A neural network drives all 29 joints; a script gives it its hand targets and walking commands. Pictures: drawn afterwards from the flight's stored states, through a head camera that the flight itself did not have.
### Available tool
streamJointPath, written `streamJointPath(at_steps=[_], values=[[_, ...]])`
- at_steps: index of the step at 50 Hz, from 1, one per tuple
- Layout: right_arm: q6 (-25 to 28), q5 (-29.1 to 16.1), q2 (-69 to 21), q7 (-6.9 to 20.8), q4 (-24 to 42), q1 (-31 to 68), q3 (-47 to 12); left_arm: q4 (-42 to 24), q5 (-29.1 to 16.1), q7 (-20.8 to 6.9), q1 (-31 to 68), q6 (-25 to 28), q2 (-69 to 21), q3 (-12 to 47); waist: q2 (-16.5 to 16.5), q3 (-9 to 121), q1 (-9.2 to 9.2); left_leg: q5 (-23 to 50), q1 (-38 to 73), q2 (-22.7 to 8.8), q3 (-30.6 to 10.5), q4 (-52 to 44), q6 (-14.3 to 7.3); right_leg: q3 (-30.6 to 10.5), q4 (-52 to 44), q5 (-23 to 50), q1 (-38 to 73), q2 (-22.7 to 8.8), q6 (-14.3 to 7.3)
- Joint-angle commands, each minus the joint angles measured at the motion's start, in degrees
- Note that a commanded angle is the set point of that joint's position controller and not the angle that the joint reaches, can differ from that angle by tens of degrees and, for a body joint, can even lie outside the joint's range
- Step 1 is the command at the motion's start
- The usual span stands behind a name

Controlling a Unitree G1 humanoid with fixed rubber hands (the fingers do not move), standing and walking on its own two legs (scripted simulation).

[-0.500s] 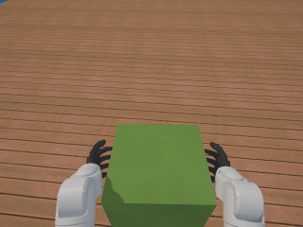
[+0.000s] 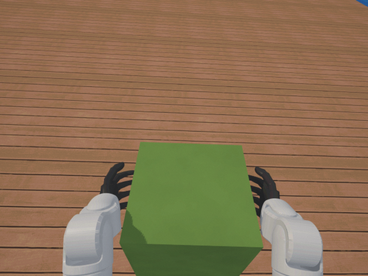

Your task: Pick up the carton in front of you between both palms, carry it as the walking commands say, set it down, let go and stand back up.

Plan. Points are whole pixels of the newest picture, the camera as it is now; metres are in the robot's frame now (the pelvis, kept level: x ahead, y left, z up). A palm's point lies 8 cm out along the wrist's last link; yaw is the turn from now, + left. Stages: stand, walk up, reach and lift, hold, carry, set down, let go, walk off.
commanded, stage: carry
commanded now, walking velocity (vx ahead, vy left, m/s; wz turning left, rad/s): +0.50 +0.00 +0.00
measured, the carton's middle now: (188, 216) +0.25 +0.00 +0.01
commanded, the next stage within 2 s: none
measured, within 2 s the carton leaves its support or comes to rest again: neither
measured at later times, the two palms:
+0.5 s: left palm (144, 104) +0.56 +0.12 +0.07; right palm (244, 104) +0.59 -0.18 +0.06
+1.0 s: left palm (144, 59) +0.79 +0.15 +0.09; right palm (228, 63) +0.79 -0.15 +0.09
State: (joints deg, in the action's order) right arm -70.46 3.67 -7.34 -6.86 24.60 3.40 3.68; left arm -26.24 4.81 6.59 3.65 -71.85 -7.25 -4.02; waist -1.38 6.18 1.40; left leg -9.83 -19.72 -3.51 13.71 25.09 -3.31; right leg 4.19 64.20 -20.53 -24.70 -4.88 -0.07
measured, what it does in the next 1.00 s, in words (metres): walks ahead: right foot, then left foot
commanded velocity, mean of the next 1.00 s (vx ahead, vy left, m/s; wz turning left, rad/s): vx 0.19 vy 0.00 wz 0.00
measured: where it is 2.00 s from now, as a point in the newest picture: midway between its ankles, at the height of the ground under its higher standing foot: (180, 234)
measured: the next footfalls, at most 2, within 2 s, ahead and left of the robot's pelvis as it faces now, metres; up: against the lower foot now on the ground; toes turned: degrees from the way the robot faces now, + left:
right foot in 0.32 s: +0.48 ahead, -0.13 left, +0.00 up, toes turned -9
left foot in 0.74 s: +0.62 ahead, +0.10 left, +0.00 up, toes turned -20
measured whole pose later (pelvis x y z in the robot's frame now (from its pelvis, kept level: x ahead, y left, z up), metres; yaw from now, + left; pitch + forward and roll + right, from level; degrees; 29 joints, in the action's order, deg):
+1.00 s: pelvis +0.54 -0.01 -0.01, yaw +1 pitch +4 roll +1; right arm -69.6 3.9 -7.3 -6.7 26.2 3.8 3.7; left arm -27.7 5.3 6.1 4.0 -71.0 -7.3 -3.8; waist -2.6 6.1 0.3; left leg -10.8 -21.0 -1.3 13.2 27.6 -3.6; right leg 6.4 26.2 -23.2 -6.7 -4.7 2.2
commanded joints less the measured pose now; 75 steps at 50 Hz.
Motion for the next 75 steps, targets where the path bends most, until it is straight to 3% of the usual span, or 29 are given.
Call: streamJointPath(at_steps=[1,3,7,13,15,16,17,18,19,20,22,23,25,28,32,34,36,37,38,39,40,42,44,46,47,52,59,65,75], values=[[1.71,-21.1,-53.59,11.42,8.0,25.04,-39.7,-5.08,-19.59,-10.23,23.31,2.65,-53.64,41.03,7.89,13.59,-0.52,4.44,20.29,-15.16,-17.69,-14.85,-2.79,-1.71,-4.55,6.46,-10.76,-2.83,-0.17],[2.2,-21.54,-52.95,11.77,8.67,24.12,-40.12,-5.57,-18.76,-9.79,22.12,3.43,-53.68,40.94,9.02,12.09,-0.54,3.3,20.23,-14.2,-14.43,-16.75,-3.28,0.06,-10.73,8.98,-11.54,-2.58,0.69],[2.0,-21.33,-49.55,11.64,10.05,22.25,-39.92,-7.39,-18.19,-8.93,20.46,3.25,-51.21,40.63,8.78,8.23,-0.39,8.7,22.02,-11.58,-9.16,-17.0,-3.36,3.7,-24.87,14.85,-12.31,-1.46,1.48],[0.41,-18.35,-44.4,10.53,7.68,19.4,-37.55,-6.85,-18.67,-9.0,20.13,1.3,-45.73,39.8,10.97,2.63,-0.18,16.4,24.51,-11.13,-5.12,-14.23,-1.63,7.57,-35.68,19.14,-7.41,0.27,-0.69],[0.04,-18.06,-43.97,10.25,7.4,20.11,-37.49,-5.84,-18.76,-9.22,19.57,1.05,-45.0,39.03,10.46,4.29,-1.15,25.12,23.12,-10.12,-1.98,-5.9,-0.19,10.88,-38.0,16.8,2.39,2.9,-1.47],[-0.13,-17.98,-43.88,10.13,7.32,20.05,-37.67,-4.99,-18.7,-9.34,18.78,1.05,-44.81,38.46,8.2,7.13,-1.91,28.02,19.23,-7.85,0.65,3.43,1.22,12.69,-38.81,13.6,12.84,5.35,-1.61],[-0.24,-17.95,-43.39,10.05,7.3,20.47,-37.75,-4.23,-18.51,-9.51,17.73,1.05,-44.8,37.91,3.55,10.77,-3.14,19.65,11.09,-5.93,0.6,15.98,2.57,6.0,-39.24,9.32,24.02,0.48,-1.78],[-0.56,-18.03,-43.84,10.09,8.8,21.35,-38.94,-2.72,-18.08,-9.75,18.26,1.48,-44.63,37.15,-13.01,16.49,-3.3,5.58,-5.32,0.19,-1.39,34.43,6.01,-22.29,-45.76,1.17,36.67,-15.42,-9.42],[-0.4,-18.83,-45.05,10.41,8.93,22.61,-39.7,-2.31,-18.9,-10.11,17.71,1.89,-46.73,37.6,-18.28,15.42,-2.95,-17.04,-16.41,4.31,-6.4,44.08,5.93,-34.33,-52.33,11.0,39.65,-19.7,-12.81],[0.25,-19.23,-48.16,10.74,7.78,22.85,-40.65,-3.64,-19.62,-10.68,18.55,2.33,-48.89,38.14,-13.28,15.19,-2.59,-17.6,-18.93,0.37,-11.77,49.87,3.93,-27.64,-50.1,19.33,38.55,-19.19,-12.37],[1.94,-19.57,-53.42,11.4,7.05,22.87,-41.53,-4.55,-20.5,-11.63,20.53,3.91,-53.95,39.87,-3.04,14.45,-2.26,-11.99,-17.56,-3.44,-13.41,45.92,2.43,-15.69,-47.05,35.23,31.66,-16.27,-9.22],[2.84,-19.36,-55.11,11.52,6.69,22.55,-41.87,-4.99,-20.88,-11.92,21.32,4.66,-55.17,40.43,-2.19,14.34,-2.01,-9.41,-15.04,-4.38,-13.44,40.76,2.54,-11.07,-48.1,36.08,28.89,-14.79,-7.12],[4.37,-18.29,-56.7,11.3,6.18,20.42,-42.19,-5.41,-21.26,-12.47,20.57,5.83,-55.96,41.09,-4.88,14.64,-1.9,-7.53,-11.87,-2.61,-10.21,33.81,3.32,-5.16,-48.64,39.97,27.01,-13.03,-5.79],[5.8,-16.8,-56.24,10.59,6.43,17.64,-42.34,-5.98,-21.37,-13.13,18.14,6.74,-54.63,41.5,-7.1,13.59,-1.83,-4.68,-10.71,-0.6,-7.19,22.01,4.56,1.17,-48.24,46.11,26.73,-10.98,-6.09],[5.44,-17.65,-53.16,10.06,10.63,18.55,-43.01,-8.44,-20.92,-12.78,16.59,6.66,-51.35,41.29,-9.23,11.05,-2.15,4.92,-6.77,1.38,-3.88,9.76,4.61,6.08,-47.02,49.63,25.37,-9.15,-4.85],[4.41,-18.49,-50.72,10.03,12.02,19.24,-42.89,-9.55,-20.19,-12.11,16.31,5.86,-49.22,40.68,-8.46,10.53,-2.34,9.62,-2.92,1.58,-3.0,5.58,4.51,7.0,-44.76,45.57,24.58,-8.41,-3.78],[3.06,-18.54,-47.95,10.09,11.87,18.54,-41.86,-9.7,-19.37,-11.38,16.64,4.56,-46.65,39.87,-5.6,9.24,-1.47,18.21,4.86,1.45,-1.56,-4.09,4.51,8.69,-38.84,37.97,21.63,-6.54,-1.41],[2.24,-18.35,-46.11,10.1,11.56,18.47,-40.95,-9.22,-18.85,-10.99,16.76,3.83,-45.1,39.3,-4.03,9.12,-1.33,22.69,11.05,-0.27,-2.72,-6.37,4.56,8.38,-35.89,33.49,18.0,-5.63,0.09],[1.4,-18.13,-43.87,10.07,10.85,18.6,-39.77,-8.62,-18.39,-10.53,16.83,3.01,-43.23,38.61,1.24,11.28,-1.6,42.83,19.47,-7.44,-9.79,-2.19,3.48,7.41,-31.73,21.23,12.4,-3.63,2.13],[0.83,-18.09,-42.68,10.0,8.96,18.56,-38.56,-8.81,-18.42,-10.07,17.33,1.93,-41.88,38.86,8.52,14.94,-1.11,57.3,27.56,-14.33,-16.22,1.7,-2.4,3.89,-28.03,4.53,7.68,-1.75,3.26],[0.5,-18.23,-43.16,10.07,7.09,16.37,-37.92,-9.07,-18.63,-9.91,17.19,1.02,-41.29,39.04,13.1,17.28,-1.03,54.1,27.85,-17.1,-20.36,-0.28,-6.06,2.63,-26.74,-5.67,6.16,-0.33,3.41],[0.15,-18.19,-45.71,10.41,5.58,16.81,-36.87,-7.66,-19.27,-10.15,19.4,0.33,-43.74,39.73,11.36,16.29,-1.24,45.1,24.69,-15.56,-19.44,-3.14,-5.82,0.43,-32.14,-11.04,6.65,-0.33,2.54],[0.42,-18.31,-48.49,10.8,5.17,18.7,-36.99,-6.41,-19.98,-10.65,21.22,0.78,-47.22,40.58,9.97,16.58,-1.56,33.76,20.85,-11.52,-14.42,-2.74,-1.87,1.22,-42.89,0.08,12.76,-0.61,2.56],[0.99,-18.66,-50.39,11.25,6.06,21.4,-37.78,-6.56,-20.26,-10.95,22.63,1.52,-49.88,41.1,6.01,16.41,-1.55,26.96,18.43,-8.6,-10.34,-0.77,0.27,0.44,-42.68,9.09,14.82,-2.98,2.6],[1.14,-19.25,-51.2,11.33,6.54,22.91,-38.42,-7.03,-20.24,-10.97,23.8,1.72,-50.17,40.97,3.34,16.0,-1.29,29.41,17.48,-7.66,-9.73,0.93,0.43,0.43,-39.8,16.01,15.64,-3.67,2.55],[1.01,-18.92,-50.23,10.77,5.76,21.26,-38.66,-4.92,-19.56,-10.75,20.34,1.76,-49.1,39.61,1.02,16.81,-1.41,38.62,15.92,-6.84,-8.81,6.96,-0.54,1.18,-36.6,28.2,16.27,-3.97,2.57],[1.25,-19.07,-50.56,10.61,6.59,22.41,-39.47,-5.31,-19.77,-10.83,21.28,2.23,-49.49,39.44,-0.12,15.08,-1.44,32.82,12.47,-5.96,-7.73,8.43,0.16,1.37,-36.1,34.35,17.43,-4.63,2.46],[1.25,-18.77,-49.88,10.5,6.86,22.05,-39.34,-5.84,-19.79,-10.8,21.32,2.27,-48.85,39.52,-0.31,13.42,-1.45,26.16,10.93,-5.73,-7.34,8.49,0.64,1.62,-36.34,33.27,17.59,-5.13,1.66],[0.51,-18.56,-48.59,10.65,6.25,22.86,-38.79,-5.08,-19.39,-10.75,22.22,1.55,-48.06,39.09,0.81,10.2,-1.42,20.37,10.35,-6.35,-8.01,5.91,1.06,1.26,-38.53,21.21,14.96,-4.41,0.75]])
